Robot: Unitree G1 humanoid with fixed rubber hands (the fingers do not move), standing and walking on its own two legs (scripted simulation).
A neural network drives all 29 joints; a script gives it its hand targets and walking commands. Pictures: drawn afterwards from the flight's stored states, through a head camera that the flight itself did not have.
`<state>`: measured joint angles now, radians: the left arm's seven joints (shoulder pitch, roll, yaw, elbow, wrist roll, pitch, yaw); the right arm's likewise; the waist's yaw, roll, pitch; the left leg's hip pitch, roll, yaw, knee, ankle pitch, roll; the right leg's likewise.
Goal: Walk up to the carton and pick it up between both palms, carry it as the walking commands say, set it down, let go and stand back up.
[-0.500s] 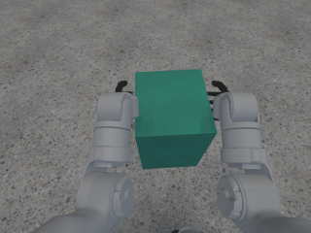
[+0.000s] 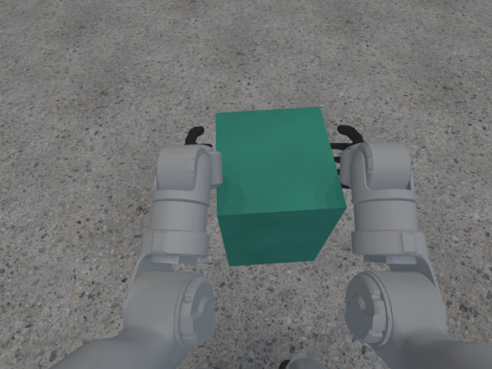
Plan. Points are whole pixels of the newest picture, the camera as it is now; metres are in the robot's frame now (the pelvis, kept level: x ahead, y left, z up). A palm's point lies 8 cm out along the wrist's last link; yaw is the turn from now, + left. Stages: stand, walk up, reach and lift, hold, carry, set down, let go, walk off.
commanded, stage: carry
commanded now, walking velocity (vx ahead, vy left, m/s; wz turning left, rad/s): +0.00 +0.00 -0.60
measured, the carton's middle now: (269, 194) +0.41 +0.00 +0.01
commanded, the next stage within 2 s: none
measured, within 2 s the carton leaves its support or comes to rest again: neither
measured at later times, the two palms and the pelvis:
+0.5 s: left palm (302, 173) +0.36 -0.04 +0.13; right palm (486, 196) +0.34 -0.28 +0.13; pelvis -0.03 -0.10 +0.01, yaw -8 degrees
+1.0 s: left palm (294, 210) +0.29 -0.02 +0.16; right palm out of the picture +0.26 -0.26 +0.15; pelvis -0.09 -0.09 +0.01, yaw -9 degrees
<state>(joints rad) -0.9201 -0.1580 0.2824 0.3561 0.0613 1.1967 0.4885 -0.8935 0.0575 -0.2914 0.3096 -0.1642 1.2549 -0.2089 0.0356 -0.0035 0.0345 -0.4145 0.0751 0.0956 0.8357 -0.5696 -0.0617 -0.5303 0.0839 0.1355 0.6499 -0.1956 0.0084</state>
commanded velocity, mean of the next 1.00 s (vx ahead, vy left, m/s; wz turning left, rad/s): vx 0.00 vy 0.00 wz -0.01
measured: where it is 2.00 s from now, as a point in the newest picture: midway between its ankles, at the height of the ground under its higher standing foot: outside the picture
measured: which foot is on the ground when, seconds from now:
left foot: up 0.00-0.02, down 0.04-0.26, up 0.28-0.56, down 0.58-1.00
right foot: down 0.00-0.04, up 0.06-0.22, down 0.24-1.00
